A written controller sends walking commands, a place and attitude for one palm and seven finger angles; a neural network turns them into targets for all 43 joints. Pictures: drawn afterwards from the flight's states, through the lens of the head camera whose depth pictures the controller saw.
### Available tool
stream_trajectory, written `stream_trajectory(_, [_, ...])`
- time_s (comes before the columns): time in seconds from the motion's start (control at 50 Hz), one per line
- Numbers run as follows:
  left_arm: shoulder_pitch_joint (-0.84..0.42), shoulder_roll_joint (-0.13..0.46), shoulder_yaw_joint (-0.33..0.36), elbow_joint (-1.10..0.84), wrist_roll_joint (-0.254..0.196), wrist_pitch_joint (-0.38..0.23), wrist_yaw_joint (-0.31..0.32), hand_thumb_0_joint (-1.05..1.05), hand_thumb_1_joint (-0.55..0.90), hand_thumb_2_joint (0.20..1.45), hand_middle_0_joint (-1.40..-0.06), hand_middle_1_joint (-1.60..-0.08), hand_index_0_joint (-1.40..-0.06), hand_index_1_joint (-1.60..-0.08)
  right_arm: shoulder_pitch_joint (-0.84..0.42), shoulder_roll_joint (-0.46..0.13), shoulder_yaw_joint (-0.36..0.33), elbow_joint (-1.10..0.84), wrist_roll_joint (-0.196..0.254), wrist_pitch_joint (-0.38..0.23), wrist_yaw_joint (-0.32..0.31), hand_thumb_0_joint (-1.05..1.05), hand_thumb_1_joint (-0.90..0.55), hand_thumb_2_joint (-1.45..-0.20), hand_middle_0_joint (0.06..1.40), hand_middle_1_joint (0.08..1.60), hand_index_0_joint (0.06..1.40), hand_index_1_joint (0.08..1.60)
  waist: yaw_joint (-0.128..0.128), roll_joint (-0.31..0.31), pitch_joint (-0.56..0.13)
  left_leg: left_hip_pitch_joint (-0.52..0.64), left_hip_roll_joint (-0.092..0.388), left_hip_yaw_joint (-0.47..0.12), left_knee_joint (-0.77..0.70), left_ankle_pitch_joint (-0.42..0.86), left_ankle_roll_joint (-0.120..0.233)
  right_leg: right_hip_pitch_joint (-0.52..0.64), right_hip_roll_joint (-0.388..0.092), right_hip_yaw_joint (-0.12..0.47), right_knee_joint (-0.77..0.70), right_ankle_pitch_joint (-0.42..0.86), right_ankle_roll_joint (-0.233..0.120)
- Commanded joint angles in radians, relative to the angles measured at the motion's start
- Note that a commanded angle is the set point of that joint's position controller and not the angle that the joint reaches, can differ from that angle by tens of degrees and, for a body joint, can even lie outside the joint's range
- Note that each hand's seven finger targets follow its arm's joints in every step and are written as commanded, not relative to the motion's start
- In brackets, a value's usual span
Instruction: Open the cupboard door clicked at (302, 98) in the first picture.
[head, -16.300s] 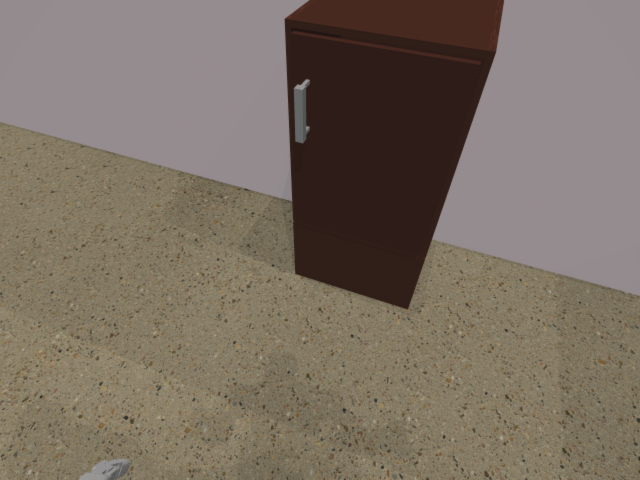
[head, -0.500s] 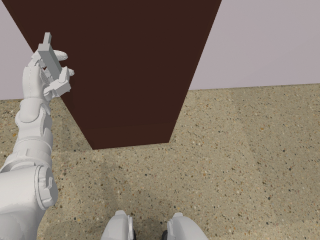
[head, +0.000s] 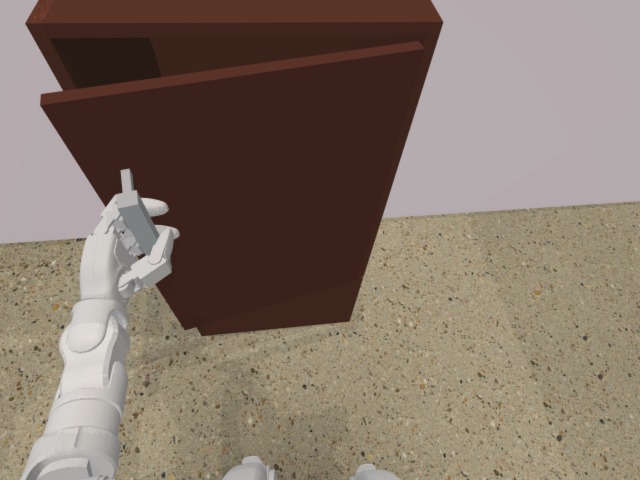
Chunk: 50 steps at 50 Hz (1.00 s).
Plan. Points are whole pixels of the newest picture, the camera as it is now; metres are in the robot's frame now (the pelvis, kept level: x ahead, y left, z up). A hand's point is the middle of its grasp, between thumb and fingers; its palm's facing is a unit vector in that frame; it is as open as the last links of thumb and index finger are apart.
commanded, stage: pull the door open along its arc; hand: left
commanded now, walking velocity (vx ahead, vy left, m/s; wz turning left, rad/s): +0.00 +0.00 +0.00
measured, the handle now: (145, 222) +0.43 +0.23 +0.04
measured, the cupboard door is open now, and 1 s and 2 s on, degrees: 12 43 46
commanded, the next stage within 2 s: open thumb and fingers to let go in 0.62 s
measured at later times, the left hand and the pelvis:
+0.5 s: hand (237, 342) +0.27 +0.09 +0.05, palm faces +0.52 -0.85 +0.00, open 6.2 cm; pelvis -0.02 -0.04 -0.01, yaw +5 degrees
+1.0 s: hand (271, 363) +0.25 +0.06 +0.04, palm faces +0.50 -0.87 -0.01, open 7.6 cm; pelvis -0.01 -0.07 -0.01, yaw +7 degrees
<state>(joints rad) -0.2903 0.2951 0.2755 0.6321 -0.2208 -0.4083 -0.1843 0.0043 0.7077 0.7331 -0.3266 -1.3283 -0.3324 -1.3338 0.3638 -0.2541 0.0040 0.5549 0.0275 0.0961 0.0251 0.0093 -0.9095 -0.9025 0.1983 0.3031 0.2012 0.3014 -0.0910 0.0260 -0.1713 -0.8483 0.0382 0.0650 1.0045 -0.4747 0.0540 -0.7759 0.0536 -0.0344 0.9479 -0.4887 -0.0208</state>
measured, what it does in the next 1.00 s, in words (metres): shifts its weight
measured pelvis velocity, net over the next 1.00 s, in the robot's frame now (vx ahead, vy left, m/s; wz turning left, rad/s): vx -0.01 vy -0.07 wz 0.12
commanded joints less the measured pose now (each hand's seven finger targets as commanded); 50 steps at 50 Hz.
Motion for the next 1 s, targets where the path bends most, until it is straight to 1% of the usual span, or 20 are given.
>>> stream_trajectory(0.0, [0.037, 0.049, 0.053, -0.382, -0.056, -0.058, 0.174, 0.000, 0.900, 0.900, -0.400, -1.350, -0.400, -1.350, -0.025, -0.113, -0.055, -0.137, -0.006, -0.072, 0.005, 0.000, -0.900, -0.900, 0.200, 0.300, 0.200, 0.300, 0.116, 0.044, -0.304, 0.326, -0.012, -0.081, -0.114, 0.620, -0.042, 0.163, 0.011, -0.024, -0.059, 0.509, 0.001])
stream_trajectory(0.02, [0.061, 0.013, 0.049, -0.412, -0.051, -0.052, 0.234, 0.000, 0.900, 0.900, -0.400, -1.350, -0.400, -1.350, -0.038, -0.108, -0.055, -0.138, -0.010, -0.079, 0.010, 0.000, -0.900, -0.900, 0.200, 0.300, 0.200, 0.300, 0.120, 0.041, -0.265, 0.310, -0.011, -0.084, -0.115, 0.593, -0.048, 0.141, 0.007, -0.030, -0.055, 0.481, 0.001])
stream_trajectory(0.08, [0.129, -0.044, -0.011, -0.511, 0.021, -0.059, 0.367, 0.000, 0.900, 0.900, -0.400, -1.350, -0.400, -1.350, -0.062, -0.102, -0.057, -0.138, -0.034, -0.090, 0.020, 0.000, -0.900, -0.900, 0.200, 0.300, 0.200, 0.300, 0.111, -0.017, -0.277, 0.297, -0.012, -0.095, -0.097, 0.567, -0.049, 0.150, 0.003, -0.030, -0.029, 0.465, -0.001])
stream_trajectory(0.16, [0.169, -0.173, -0.139, -0.619, 0.129, -0.054, 0.528, 0.000, 0.900, 0.900, -0.400, -1.350, -0.400, -1.350, -0.116, -0.078, -0.055, -0.148, -0.059, -0.092, 0.033, 0.000, -0.900, -0.900, 0.200, 0.300, 0.200, 0.300, 0.112, 0.002, -0.287, 0.296, -0.018, -0.094, -0.082, 0.510, -0.051, 0.140, -0.013, -0.025, -0.010, 0.436, -0.005])
stream_trajectory(0.22, [0.170, -0.250, -0.225, -0.648, 0.206, -0.025, 0.645, 0.000, 0.900, 0.900, -0.400, -1.350, -0.400, -1.350, -0.148, -0.064, -0.050, -0.155, -0.073, -0.086, 0.034, 0.000, -0.900, -0.900, 0.200, 0.300, 0.200, 0.300, 0.101, -0.030, -0.274, 0.262, -0.029, -0.099, -0.080, 0.407, -0.045, 0.137, -0.018, -0.024, -0.017, 0.386, -0.007])
stream_trajectory(0.26, [0.187, -0.307, -0.277, -0.658, 0.247, 0.004, 0.719, 0.000, 0.900, 0.900, -0.400, -1.350, -0.400, -1.350, -0.167, -0.056, -0.045, -0.158, -0.079, -0.084, 0.033, 0.000, -0.900, -0.900, 0.200, 0.300, 0.200, 0.300, 0.100, -0.031, -0.263, 0.253, -0.035, -0.104, -0.085, 0.359, -0.046, 0.137, -0.020, -0.027, -0.026, 0.348, -0.010])
stream_trajectory(0.3, [0.164, -0.332, -0.332, -0.656, 0.292, 0.031, 0.749, 0.000, 0.900, 0.900, -0.400, -1.350, -0.400, -1.350, -0.180, -0.053, -0.043, -0.156, -0.086, -0.081, 0.024, 0.000, -0.900, -0.900, 0.200, 0.300, 0.200, 0.300, 0.077, -0.050, -0.243, 0.246, -0.037, -0.106, -0.086, 0.301, -0.041, 0.124, -0.023, -0.021, -0.047, 0.308, -0.010])
stream_trajectory(0.38, [0.178, -0.379, -0.426, -0.678, 0.346, 0.056, 0.754, 0.000, 0.900, 0.900, -0.400, -1.350, -0.400, -1.350, -0.188, -0.041, -0.037, -0.160, -0.094, -0.087, 0.005, 0.000, -0.900, -0.900, 0.200, 0.300, 0.200, 0.300, 0.062, -0.050, -0.220, 0.246, -0.044, -0.099, -0.093, 0.255, -0.034, 0.142, -0.032, -0.002, -0.092, 0.289, -0.013])
stream_trajectory(0.44, [0.247, -0.422, -0.482, -0.721, 0.339, 0.062, 0.741, 0.000, 0.900, 0.900, -0.400, -1.350, -0.400, -1.350, -0.208, -0.028, -0.034, -0.172, -0.093, -0.101, -0.002, 0.000, -0.900, -0.900, 0.200, 0.300, 0.200, 0.300, 0.068, -0.036, -0.225, 0.255, -0.049, -0.091, -0.097, 0.250, -0.033, 0.178, -0.043, 0.009, -0.112, 0.318, -0.010])
stream_trajectory(0.5, [0.371, -0.470, -0.535, -0.742, 0.322, 0.068, 0.720, 0.000, 0.900, 0.900, -0.400, -1.350, -0.400, -1.350, -0.223, -0.019, -0.026, -0.186, -0.087, -0.120, -0.004, 0.000, -0.900, -0.900, 0.200, 0.300, 0.200, 0.300, 0.067, -0.072, -0.184, 0.241, -0.050, -0.095, -0.103, 0.228, -0.032, 0.195, -0.052, 0.018, -0.137, 0.330, -0.001])
stream_trajectory(0.58, [0.459, -0.447, -0.537, -0.774, 0.334, 0.064, 0.718, 0.000, 0.900, 0.900, -0.400, -1.350, -0.400, -1.350, -0.236, -0.013, -0.019, -0.193, -0.090, -0.144, -0.013, 0.000, -0.900, -0.900, 0.200, 0.300, 0.200, 0.300, 0.070, -0.115, -0.148, 0.192, -0.056, -0.102, -0.092, 0.177, -0.033, 0.206, -0.077, 0.061, -0.166, 0.303, 0.015])
stream_trajectory(0.64, [0.520, -0.463, -0.552, -0.800, 0.340, 0.065, 0.718, 0.000, 0.900, 0.900, -0.400, -1.350, -0.400, -1.350, -0.245, -0.006, -0.013, -0.199, -0.091, -0.160, -0.014, 0.000, -0.900, -0.900, 0.200, 0.300, 0.200, 0.300, 0.075, -0.104, -0.139, 0.173, -0.064, -0.098, -0.077, 0.155, -0.035, 0.205, -0.094, 0.089, -0.183, 0.280, 0.021])
stream_trajectory(0.68, [0.453, -0.429, -0.523, -0.793, 0.335, 0.061, 0.726, 0.000, 0.900, 0.900, -0.400, -1.350, -0.400, -1.350, -0.247, -0.007, -0.013, -0.185, -0.093, -0.167, -0.021, 0.000, -0.900, -0.900, 0.200, 0.300, 0.200, 0.300, 0.062, -0.129, -0.094, 0.138, -0.064, -0.106, -0.056, 0.123, -0.038, 0.182, -0.107, 0.131, -0.214, 0.216, 0.027])
stream_trajectory(0.7, [0.354, -0.403, -0.493, -0.785, 0.328, 0.054, 0.737, 0.000, 0.900, 0.900, -0.400, -1.350, -0.400, -1.350, -0.255, -0.009, -0.014, -0.167, -0.093, -0.166, -0.027, 0.000, -0.900, -0.900, 0.200, 0.300, 0.200, 0.300, 0.049, -0.141, -0.080, 0.116, -0.065, -0.110, -0.041, 0.102, -0.040, 0.164, -0.119, 0.156, -0.224, 0.176, 0.033])
stream_trajectory(0.76, [0.360, -0.390, -0.456, -0.747, 0.318, 0.042, 0.743, 0.000, 0.690, 0.810, -0.385, -1.327, -0.385, -1.327, -0.261, -0.003, -0.015, -0.155, -0.096, -0.173, -0.034, 0.000, -0.900, -0.900, 0.200, 0.300, 0.200, 0.300, 0.066, -0.135, -0.097, 0.088, -0.071, -0.112, -0.025, 0.087, -0.043, 0.177, -0.134, 0.188, -0.235, 0.145, 0.036])
stream_trajectory(0.78, [0.356, -0.373, -0.447, -0.761, 0.321, 0.039, 0.743, 0.000, 0.620, 0.780, -0.380, -1.320, -0.380, -1.320, -0.260, -0.003, -0.018, -0.155, -0.096, -0.172, -0.036, 0.000, -0.900, -0.900, 0.200, 0.300, 0.200, 0.300, 0.069, -0.136, -0.119, 0.088, -0.070, -0.113, -0.023, 0.105, -0.042, 0.199, -0.136, 0.196, -0.230, 0.177, 0.036])
stream_trajectory(0.82, [0.354, -0.384, -0.450, -0.755, 0.314, 0.038, 0.737, 0.000, 0.480, 0.720, -0.370, -1.305, -0.370, -1.305, -0.255, -0.002, -0.020, -0.154, -0.094, -0.170, -0.036, 0.000, -0.900, -0.900, 0.200, 0.300, 0.200, 0.300, 0.072, -0.132, -0.155, 0.091, -0.071, -0.110, -0.027, 0.123, -0.043, 0.225, -0.142, 0.198, -0.213, 0.247, 0.042])
stream_trajectory(0.88, [0.400, -0.395, -0.463, -0.770, 0.313, 0.042, 0.723, 0.000, 0.270, 0.630, -0.355, -1.283, -0.355, -1.283, -0.232, -0.006, -0.025, -0.159, -0.093, -0.167, -0.034, 0.000, -0.900, -0.900, 0.200, 0.300, 0.200, 0.300, 0.074, -0.115, -0.204, 0.117, -0.069, -0.110, -0.036, 0.177, -0.042, 0.267, -0.135, 0.172, -0.177, 0.399, 0.045])
stream_trajectory(0.94, [0.447, -0.398, -0.466, -0.789, 0.301, 0.048, 0.706, 0.000, 0.060, 0.540, -0.340, -1.260, -0.340, -1.260, -0.220, -0.012, -0.027, -0.164, -0.090, -0.160, -0.033, 0.000, -0.900, -0.900, 0.200, 0.300, 0.200, 0.300, 0.071, -0.122, -0.215, 0.137, -0.068, -0.104, -0.041, 0.216, -0.042, 0.289, -0.133, 0.151, -0.155, 0.530, 0.053])
stream_trajectory(0.98, [0.473, -0.401, -0.470, -0.785, 0.298, 0.055, 0.697, 0.000, -0.080, 0.480, -0.330, -1.245, -0.330, -1.245, -0.212, -0.014, -0.026, -0.172, -0.089, -0.155, -0.032, 0.000, -0.900, -0.900, 0.200, 0.300, 0.200, 0.300, 0.069, -0.141, -0.193, 0.133, -0.068, -0.108, -0.044, 0.220, -0.041, 0.290, -0.131, 0.141, -0.153, 0.546, 0.051])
